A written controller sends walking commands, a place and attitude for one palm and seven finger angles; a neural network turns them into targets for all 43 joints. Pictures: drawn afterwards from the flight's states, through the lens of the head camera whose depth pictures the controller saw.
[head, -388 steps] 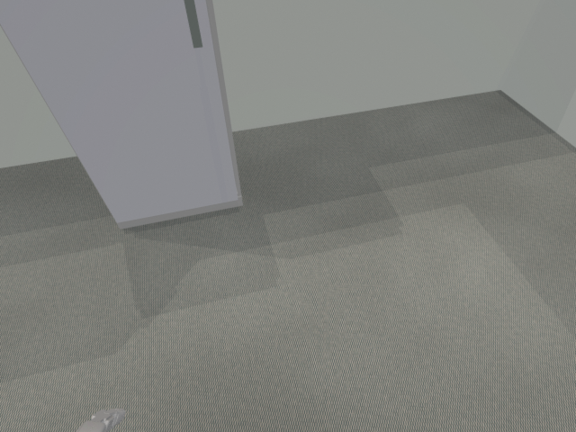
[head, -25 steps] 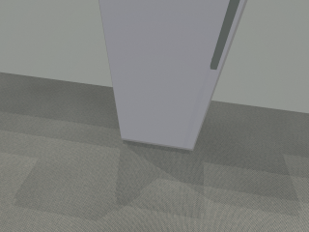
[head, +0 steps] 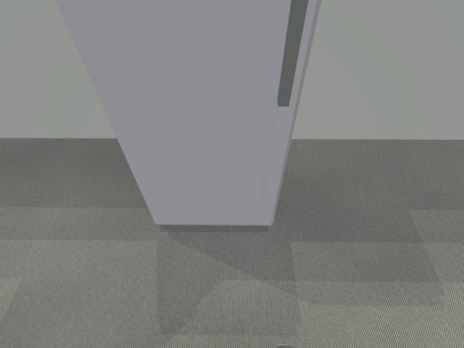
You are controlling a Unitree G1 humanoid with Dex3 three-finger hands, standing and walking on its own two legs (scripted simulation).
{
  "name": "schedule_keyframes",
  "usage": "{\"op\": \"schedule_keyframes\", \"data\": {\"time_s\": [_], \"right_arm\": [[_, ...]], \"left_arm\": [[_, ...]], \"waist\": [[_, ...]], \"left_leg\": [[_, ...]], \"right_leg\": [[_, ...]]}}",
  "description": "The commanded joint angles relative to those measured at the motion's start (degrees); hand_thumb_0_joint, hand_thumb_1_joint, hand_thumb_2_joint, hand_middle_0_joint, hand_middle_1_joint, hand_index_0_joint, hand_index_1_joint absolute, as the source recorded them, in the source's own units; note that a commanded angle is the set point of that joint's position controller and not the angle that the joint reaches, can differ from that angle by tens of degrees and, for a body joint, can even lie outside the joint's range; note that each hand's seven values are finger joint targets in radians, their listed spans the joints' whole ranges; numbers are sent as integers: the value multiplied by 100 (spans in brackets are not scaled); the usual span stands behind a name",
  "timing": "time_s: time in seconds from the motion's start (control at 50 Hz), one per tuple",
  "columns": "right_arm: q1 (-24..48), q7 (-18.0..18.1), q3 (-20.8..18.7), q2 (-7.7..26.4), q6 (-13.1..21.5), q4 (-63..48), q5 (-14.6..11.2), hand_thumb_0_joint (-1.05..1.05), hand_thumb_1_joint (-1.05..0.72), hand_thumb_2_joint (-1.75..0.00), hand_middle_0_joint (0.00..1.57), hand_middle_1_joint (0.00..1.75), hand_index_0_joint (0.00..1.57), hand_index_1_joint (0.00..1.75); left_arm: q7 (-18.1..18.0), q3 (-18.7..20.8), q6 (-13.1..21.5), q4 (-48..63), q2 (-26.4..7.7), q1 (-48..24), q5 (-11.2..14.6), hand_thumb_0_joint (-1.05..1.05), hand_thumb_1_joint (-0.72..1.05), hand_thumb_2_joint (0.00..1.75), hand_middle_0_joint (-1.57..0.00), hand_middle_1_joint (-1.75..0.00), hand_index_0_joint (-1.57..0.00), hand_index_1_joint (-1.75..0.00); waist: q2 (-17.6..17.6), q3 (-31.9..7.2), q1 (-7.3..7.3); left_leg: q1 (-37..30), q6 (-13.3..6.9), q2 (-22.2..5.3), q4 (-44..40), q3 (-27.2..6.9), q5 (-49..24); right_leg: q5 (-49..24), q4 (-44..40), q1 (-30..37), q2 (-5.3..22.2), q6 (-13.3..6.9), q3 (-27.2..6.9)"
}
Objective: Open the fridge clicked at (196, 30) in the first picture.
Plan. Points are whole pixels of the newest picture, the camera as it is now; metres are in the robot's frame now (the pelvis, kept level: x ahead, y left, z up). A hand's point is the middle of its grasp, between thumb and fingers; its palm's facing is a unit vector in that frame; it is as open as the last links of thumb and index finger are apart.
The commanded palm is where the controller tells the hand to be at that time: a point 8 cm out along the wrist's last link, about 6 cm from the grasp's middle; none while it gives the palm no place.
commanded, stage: take the last steps up to it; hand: right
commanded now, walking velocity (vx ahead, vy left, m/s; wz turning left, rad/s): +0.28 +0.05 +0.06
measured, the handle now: (292, 32) +0.66 -0.12 +0.21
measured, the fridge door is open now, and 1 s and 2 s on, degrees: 0 0 0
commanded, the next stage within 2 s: come to a stop and stand still in 0.40 s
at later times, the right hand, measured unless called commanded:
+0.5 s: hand (312, 279) +0.28 -0.17 -0.15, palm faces -0.08 +0.97 -0.22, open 7.4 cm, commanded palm none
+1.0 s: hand (333, 308) +0.23 -0.21 -0.18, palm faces +0.03 +0.98 -0.19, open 7.3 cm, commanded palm none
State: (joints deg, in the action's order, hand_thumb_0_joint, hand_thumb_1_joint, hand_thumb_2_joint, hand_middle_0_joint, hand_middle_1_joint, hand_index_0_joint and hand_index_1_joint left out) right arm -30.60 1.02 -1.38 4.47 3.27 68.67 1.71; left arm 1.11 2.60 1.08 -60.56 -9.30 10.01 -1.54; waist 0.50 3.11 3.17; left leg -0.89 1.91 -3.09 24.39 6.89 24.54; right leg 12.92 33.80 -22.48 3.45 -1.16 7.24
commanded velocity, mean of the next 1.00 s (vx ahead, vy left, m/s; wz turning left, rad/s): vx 0.03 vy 0.02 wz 0.01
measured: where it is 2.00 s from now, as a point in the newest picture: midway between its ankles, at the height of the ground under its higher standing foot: outside the picture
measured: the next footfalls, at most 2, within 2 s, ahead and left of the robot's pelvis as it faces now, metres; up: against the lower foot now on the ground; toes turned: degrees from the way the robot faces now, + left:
left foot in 0.52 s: +0.28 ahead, +0.14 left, +0.00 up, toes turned +10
right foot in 0.90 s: +0.24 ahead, -0.10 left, +0.00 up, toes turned +1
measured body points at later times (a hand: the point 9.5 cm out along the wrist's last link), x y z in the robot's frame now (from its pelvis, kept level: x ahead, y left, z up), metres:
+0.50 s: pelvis +0.15 +0.01 +0.01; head +0.17 +0.02 +0.46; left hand +0.08 +0.22 -0.15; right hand +0.28 -0.22 -0.13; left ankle +0.24 +0.13 -0.72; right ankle +0.07 -0.10 -0.73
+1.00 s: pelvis +0.17 -0.02 +0.00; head +0.18 -0.05 +0.45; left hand +0.24 +0.22 -0.13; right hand +0.23 -0.26 -0.16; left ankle +0.21 +0.13 -0.70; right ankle +0.20 -0.10 -0.73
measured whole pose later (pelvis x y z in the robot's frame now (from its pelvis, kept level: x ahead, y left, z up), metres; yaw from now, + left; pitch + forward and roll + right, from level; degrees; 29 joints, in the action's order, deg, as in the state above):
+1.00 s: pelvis +0.17 -0.02 +0.00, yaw +2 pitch -2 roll +1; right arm -11.0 1.7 -4.0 11.9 -3.3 58.7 1.6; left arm -1.4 2.0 -0.5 -56.9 -8.4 10.4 -1.6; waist 2.6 3.4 0.8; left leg 23.3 1.3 -2.0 45.7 1.1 23.5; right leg 15.6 33.4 -16.0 0.4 -3.2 4.3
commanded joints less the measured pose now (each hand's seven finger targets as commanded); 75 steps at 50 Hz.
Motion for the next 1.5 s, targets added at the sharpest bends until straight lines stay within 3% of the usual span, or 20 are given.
{"op": "schedule_keyframes", "data": {"time_s": [0.0,0.08,0.16,0.42,0.46,0.48,0.5,0.54,0.62,0.76,0.84,0.86,0.9,0.92,1.02,1.22,1.34,1.4,1.44,1.48], "right_arm": [[19,10,-66,500,76,-524,-121,0,-90,-90,20,30,20,30],[902,-89,-172,500,-86,-642,-5,0,-90,-90,20,30,20,30],[555,-121,-201,375,-272,-661,23,0,-90,-90,20,30,20,30],[2248,-160,-199,740,-234,-1435,-23,0,-90,-90,20,30,20,30],[1483,-146,-235,904,-140,-1167,-14,0,-90,-90,20,30,20,30],[868,-104,-295,1219,-46,-951,-1,0,-90,-90,20,30,20,30],[380,-36,-383,1702,38,-778,-4,0,-90,-90,20,30,20,30],[887,40,-295,1621,23,-886,-94,0,-90,-90,20,30,20,30],[1971,165,-213,1356,-165,-1143,-32,0,-90,-90,20,30,20,30],[2062,192,-402,1540,-371,-1371,21,0,-90,-90,20,30,20,30],[2135,155,-399,1498,-442,-1417,-7,0,-90,-90,20,30,20,30],[2076,134,-358,1342,-478,-1428,-47,0,-90,-90,20,30,20,30],[1848,95,-242,858,-538,-1561,-113,0,-90,-90,20,30,20,30],[1875,136,-259,1011,-615,-1501,-37,0,-90,-90,20,30,20,30],[1370,-22,-276,1066,-535,-966,-33,0,-90,-90,20,30,20,30],[1562,-43,-150,832,-564,-905,-45,0,-90,-90,20,30,20,30],[882,28,-62,682,-455,-528,-96,0,-90,-90,20,30,20,30],[983,105,-51,1097,-335,-484,-88,0,-90,-90,20,30,20,30],[1341,114,-71,1182,-277,-572,-112,0,-90,-90,20,30,20,30],[1473,124,-26,983,-285,-591,-128,0,-90,-90,20,30,20,30]], "left_arm": [[-226,316,231,-322,-1454,2371,8,0,90,90,-20,-30,-20,-30],[-269,111,268,0,-565,1019,18,0,90,90,-20,-30,-20,-30],[-261,92,353,185,-384,742,36,0,90,90,-20,-30,-20,-30],[-230,186,177,-25,-710,1288,-51,0,90,90,-20,-30,-20,-30],[-225,146,155,-77,-682,1241,-15,0,90,90,-20,-30,-20,-30],[-198,114,182,-94,-517,1310,44,0,90,90,-20,-30,-20,-30],[-183,14,217,-3,-147,1530,107,0,90,90,-20,-30,-20,-30],[-278,3,54,-31,-209,1317,137,0,90,90,-20,-30,-20,-30],[-293,-7,-224,-233,-50,1364,170,0,90,90,-20,-30,-20,-30],[-203,118,-372,217,-188,925,96,0,90,90,-20,-30,-20,-30],[-204,108,-260,240,-182,1170,97,0,90,90,-20,-30,-20,-30],[-200,102,-205,214,-291,1257,92,0,90,90,-20,-30,-20,-30],[-234,189,-117,567,-1030,816,2,0,90,90,-20,-30,-20,-30],[-296,183,-87,611,-1028,529,-8,0,90,90,-20,-30,-20,-30],[-385,48,-2,525,-713,143,46,0,90,90,-20,-30,-20,-30],[-385,171,-63,129,-892,802,21,0,90,90,-20,-30,-20,-30],[-302,166,-107,-61,-803,683,54,0,90,90,-20,-30,-20,-30],[-236,16,-132,-118,-205,813,123,0,90,90,-20,-30,-20,-30],[-211,-54,-206,-185,-92,851,39,0,90,90,-20,-30,-20,-30],[-222,-68,-205,-344,-116,1133,30,0,90,90,-20,-30,-20,-30]], "waist": [[-1518,-1399,-1037],[-508,327,-538],[-626,187,-188],[-622,381,-483],[-397,-117,-120],[141,-650,118],[1357,-1176,132],[985,-1216,6],[389,-658,-373],[877,-523,-278],[905,-607,-481],[449,-573,-526],[-1698,-165,-433],[-1712,-69,-401],[-640,-122,-231],[-873,-274,-599],[-889,-373,-283],[212,24,-378],[1336,443,-416],[1039,595,-512]], "left_leg": [[3247,-253,189,3993,-79,800],[3439,-271,-512,4627,-624,-346],[3073,-95,-521,3938,-499,-995],[2358,-149,-125,1100,-30,-1198],[1207,-223,65,277,131,-1633],[26,-429,-433,169,-469,-2448],[-1152,-995,-1829,52,-2011,-4654],[-107,-1534,-2110,-143,-1997,-6235],[1157,-1257,-1640,-209,-1004,-5331],[1502,-1299,-1660,-368,-1107,-3890],[1902,-872,-1262,7,-905,-2399],[2299,-634,-1006,349,-801,-1539],[2686,-53,97,1943,-313,531],[2442,-76,67,2602,-830,654],[2773,78,73,3123,-967,-417],[2365,76,-20,2005,-663,219],[980,-80,123,-147,-283,-828],[1066,-498,-881,-1143,-1365,-273],[2198,-601,-951,-1645,-1587,693],[2407,-619,-817,-1510,-1414,440]], "right_leg": [[-1393,-1407,3879,2320,-1077,-2942],[123,-2304,1226,1779,-816,-1898],[-319,-2488,803,1349,-731,-893],[-1719,-1645,1457,1380,-667,-612],[-1938,-628,1463,1032,-392,-308],[-1581,440,875,713,-166,-45],[897,1820,-328,-33,131,330],[2212,2659,-46,67,223,-662],[1653,1940,431,50,325,-626],[1367,1724,216,-119,381,-582],[225,-93,1180,-197,334,-327],[-130,-774,1624,-49,272,-482],[-55,-2291,600,1795,-551,-2742],[197,-2498,98,1861,-600,-2920],[-129,-2263,1108,1169,-485,-1647],[-213,-2212,1735,1366,-742,-1869],[461,-2058,1031,909,-385,-1535],[522,-1215,499,85,206,-691],[228,-771,902,-2,212,-553],[-99,-627,1093,46,194,-559]]}}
